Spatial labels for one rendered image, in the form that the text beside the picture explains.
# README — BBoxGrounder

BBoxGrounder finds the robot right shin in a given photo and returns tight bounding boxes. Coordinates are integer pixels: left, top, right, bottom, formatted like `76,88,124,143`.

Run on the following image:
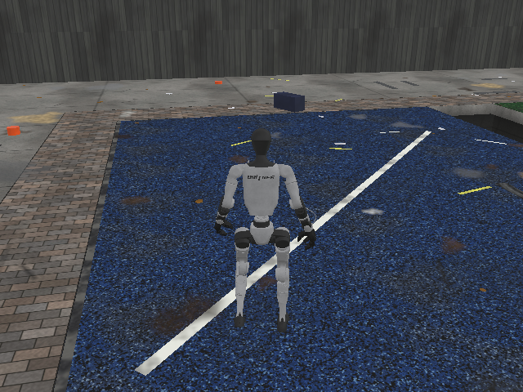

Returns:
277,268,289,322

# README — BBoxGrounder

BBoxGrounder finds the left robot hand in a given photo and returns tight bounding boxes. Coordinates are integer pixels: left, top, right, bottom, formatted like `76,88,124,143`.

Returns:
214,220,234,236

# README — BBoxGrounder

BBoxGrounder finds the right robot forearm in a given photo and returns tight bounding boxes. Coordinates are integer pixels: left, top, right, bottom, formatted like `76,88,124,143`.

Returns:
295,196,313,232

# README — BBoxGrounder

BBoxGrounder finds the humanoid robot torso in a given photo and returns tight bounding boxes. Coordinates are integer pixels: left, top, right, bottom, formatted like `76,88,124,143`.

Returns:
242,160,280,245

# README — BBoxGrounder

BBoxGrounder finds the robot left upper arm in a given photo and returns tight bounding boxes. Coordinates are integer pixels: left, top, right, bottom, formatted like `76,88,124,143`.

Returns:
221,164,244,209

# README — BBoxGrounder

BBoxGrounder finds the robot right upper arm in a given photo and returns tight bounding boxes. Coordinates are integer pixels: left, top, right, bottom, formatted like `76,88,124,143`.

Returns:
278,164,303,210

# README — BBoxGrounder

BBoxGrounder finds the left robot forearm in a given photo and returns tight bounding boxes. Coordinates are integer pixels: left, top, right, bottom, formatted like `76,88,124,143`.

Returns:
216,196,230,225

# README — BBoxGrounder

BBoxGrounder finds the right robot hand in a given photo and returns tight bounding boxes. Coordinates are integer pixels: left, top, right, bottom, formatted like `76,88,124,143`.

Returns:
297,229,316,250

